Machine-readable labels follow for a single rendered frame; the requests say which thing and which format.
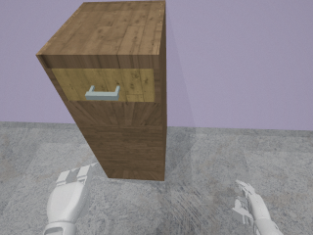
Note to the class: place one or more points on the robot right hand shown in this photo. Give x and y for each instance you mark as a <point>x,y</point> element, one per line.
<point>248,211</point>

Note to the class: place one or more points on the robot left forearm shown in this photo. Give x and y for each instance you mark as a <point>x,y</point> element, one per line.
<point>60,227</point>

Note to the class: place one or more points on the robot left hand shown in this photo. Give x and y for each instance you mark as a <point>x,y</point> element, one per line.
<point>69,201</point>

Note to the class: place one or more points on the robot right forearm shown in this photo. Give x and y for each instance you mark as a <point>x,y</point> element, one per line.
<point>265,226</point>

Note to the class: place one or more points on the handle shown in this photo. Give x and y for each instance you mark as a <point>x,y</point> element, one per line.
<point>102,95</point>

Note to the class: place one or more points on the drawer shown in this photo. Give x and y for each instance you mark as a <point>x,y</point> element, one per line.
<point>136,85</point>

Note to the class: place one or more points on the cabinet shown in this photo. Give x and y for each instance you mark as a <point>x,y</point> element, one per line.
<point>127,138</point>

